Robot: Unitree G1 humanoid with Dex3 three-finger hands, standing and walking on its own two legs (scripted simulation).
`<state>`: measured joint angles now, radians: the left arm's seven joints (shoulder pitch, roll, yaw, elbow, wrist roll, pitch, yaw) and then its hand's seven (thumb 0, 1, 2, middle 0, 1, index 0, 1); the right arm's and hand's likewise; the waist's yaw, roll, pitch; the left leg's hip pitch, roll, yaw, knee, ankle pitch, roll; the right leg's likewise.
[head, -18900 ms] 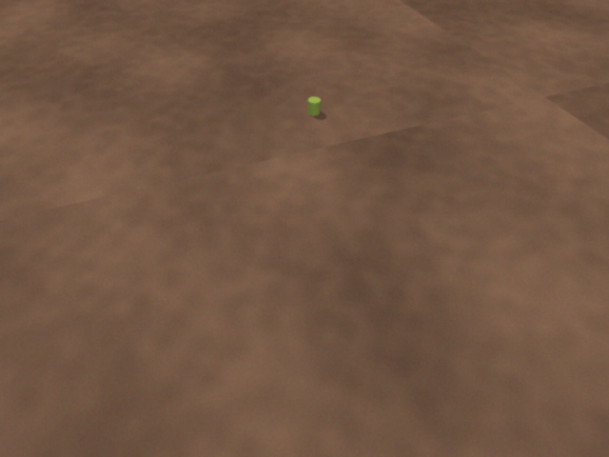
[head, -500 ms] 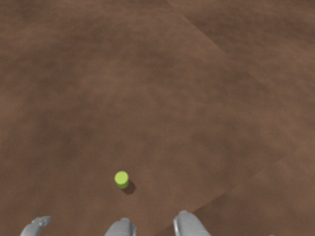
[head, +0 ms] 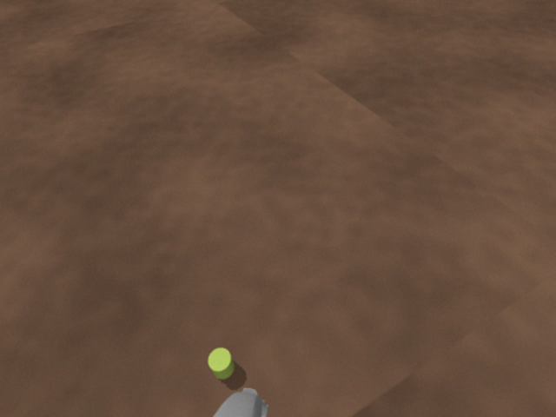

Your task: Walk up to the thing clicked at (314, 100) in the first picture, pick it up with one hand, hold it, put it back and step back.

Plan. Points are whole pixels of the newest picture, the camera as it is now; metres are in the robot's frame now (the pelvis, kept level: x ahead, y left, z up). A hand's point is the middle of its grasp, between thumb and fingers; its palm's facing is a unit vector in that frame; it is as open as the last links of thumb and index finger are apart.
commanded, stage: walk up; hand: left
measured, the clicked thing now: (221, 363) +0.44 +0.26 -0.73
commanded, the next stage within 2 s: stand in 1.52 s
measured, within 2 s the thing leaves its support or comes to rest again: neither
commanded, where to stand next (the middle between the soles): +0.07 +0.00 m, yaw +3 degrees
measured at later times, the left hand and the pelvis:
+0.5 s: hand out of the picture +0.02 +0.28 -0.18, palm faces +0.01 -0.93 -0.38, open 7.3 cm; pelvis -0.03 +0.00 -0.03, yaw +0 degrees
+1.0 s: hand out of the picture +0.01 +0.32 -0.15, palm faces +0.04 -0.92 -0.38, open 7.3 cm; pelvis +0.01 +0.02 -0.01, yaw +3 degrees
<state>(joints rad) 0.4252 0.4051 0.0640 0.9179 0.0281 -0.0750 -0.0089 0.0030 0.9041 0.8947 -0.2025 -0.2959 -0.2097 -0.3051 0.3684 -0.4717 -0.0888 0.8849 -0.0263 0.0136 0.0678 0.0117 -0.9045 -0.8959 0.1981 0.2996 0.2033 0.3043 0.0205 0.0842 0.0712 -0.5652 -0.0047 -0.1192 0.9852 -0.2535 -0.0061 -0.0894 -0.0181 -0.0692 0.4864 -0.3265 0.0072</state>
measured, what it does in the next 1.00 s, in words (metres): steps on the spot: left foot, then right foot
